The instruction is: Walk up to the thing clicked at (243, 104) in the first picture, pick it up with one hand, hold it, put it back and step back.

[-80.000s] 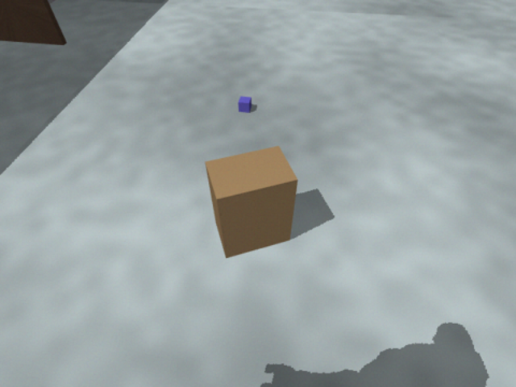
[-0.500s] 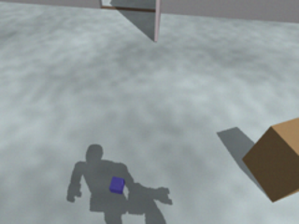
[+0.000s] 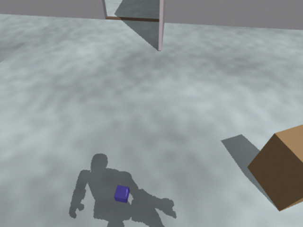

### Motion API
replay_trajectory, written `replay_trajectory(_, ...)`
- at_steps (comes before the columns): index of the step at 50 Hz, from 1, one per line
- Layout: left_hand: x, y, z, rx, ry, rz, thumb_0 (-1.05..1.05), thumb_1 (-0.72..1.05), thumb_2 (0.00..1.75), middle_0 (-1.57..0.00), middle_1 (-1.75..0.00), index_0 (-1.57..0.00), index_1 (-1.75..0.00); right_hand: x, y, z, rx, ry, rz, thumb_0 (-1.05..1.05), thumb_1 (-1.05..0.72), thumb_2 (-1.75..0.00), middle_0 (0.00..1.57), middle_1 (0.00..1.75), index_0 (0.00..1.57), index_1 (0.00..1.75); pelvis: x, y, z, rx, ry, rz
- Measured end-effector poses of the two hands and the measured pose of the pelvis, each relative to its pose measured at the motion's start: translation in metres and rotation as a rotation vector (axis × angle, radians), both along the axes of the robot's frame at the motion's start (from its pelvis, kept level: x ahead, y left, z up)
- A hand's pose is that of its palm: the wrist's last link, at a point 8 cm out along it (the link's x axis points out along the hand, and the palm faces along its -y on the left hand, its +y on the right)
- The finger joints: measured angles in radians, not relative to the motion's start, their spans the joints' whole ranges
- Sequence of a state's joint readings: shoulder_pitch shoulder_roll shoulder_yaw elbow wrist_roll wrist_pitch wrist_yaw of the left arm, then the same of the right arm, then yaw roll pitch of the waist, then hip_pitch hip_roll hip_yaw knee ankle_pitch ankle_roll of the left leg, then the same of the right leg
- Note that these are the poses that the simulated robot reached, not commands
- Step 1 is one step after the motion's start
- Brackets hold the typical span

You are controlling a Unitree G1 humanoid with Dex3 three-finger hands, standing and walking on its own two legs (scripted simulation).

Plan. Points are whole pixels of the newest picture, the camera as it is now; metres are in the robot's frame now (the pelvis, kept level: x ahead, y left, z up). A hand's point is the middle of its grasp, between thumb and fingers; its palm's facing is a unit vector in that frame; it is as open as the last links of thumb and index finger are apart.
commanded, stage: stand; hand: left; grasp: from above
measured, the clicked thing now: (122, 193) +0.46 +0.22 -0.74
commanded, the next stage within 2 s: step back in 1.64 s
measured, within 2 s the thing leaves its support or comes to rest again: neither
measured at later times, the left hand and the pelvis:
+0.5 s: hand out of the picture +0.07 +0.23 -0.16, palm faces +0.01 -0.94 -0.33, open 7.4 cm; pelvis +0.01 -0.01 +0.00, yaw +0 degrees
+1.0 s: hand out of the picture +0.08 +0.23 -0.15, palm faces +0.01 -0.94 -0.34, open 7.4 cm; pelvis +0.01 -0.01 +0.00, yaw -1 degrees
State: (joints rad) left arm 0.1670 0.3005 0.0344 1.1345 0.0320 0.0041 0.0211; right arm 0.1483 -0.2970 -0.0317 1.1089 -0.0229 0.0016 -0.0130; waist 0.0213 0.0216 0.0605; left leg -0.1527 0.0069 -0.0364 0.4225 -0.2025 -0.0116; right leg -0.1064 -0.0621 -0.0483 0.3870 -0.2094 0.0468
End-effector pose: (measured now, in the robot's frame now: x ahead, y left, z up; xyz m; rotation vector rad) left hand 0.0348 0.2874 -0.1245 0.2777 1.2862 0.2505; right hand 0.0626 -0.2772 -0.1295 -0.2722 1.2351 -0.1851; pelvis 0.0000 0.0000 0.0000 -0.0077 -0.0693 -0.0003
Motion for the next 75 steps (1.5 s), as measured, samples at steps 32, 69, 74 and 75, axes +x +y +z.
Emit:
replay_trajectory(32, 0.04, -0.011, 0.007, -0.004, -0.032, -0.026, 0.0, 0.9, 0.9, -0.2, -0.3, -0.2, -0.3, 0.015, -0.022, 0.005, -0.02, 0.012, 0.003, 0.0, -0.9, -0.9, 0.2, 0.3, 0.21, 0.3, 0.012, -0.012, 0.004, 0.002, 0.016, -0.009)
replay_trajectory(69, 0.038, -0.01, 0.008, -0.003, -0.031, -0.043, 0.0, 0.9, 0.9, -0.2, -0.3, -0.2, -0.3, 0.009, -0.029, 0.007, -0.019, 0.013, -0.003, 0.0, -0.9, -0.9, 0.2, 0.3, 0.21, 0.3, 0.011, -0.016, 0.004, 0.003, 0.018, -0.016)
replay_trajectory(74, 0.039, -0.01, 0.009, -0.003, -0.036, -0.046, 0.0, 0.9, 0.9, -0.2, -0.3, -0.2, -0.3, 0.007, -0.03, 0.008, -0.021, 0.013, -0.005, 0.0, -0.9, -0.9, 0.2, 0.3, 0.21, 0.3, 0.01, -0.016, 0.004, 0.003, 0.016, -0.017)
replay_trajectory(75, 0.039, -0.01, 0.009, -0.003, -0.037, -0.046, 0.0, 0.9, 0.9, -0.2, -0.3, -0.2, -0.3, 0.007, -0.03, 0.008, -0.021, 0.012, -0.006, 0.0, -0.9, -0.9, 0.2, 0.3, 0.21, 0.3, 0.01, -0.016, 0.004, 0.003, 0.016, -0.017)
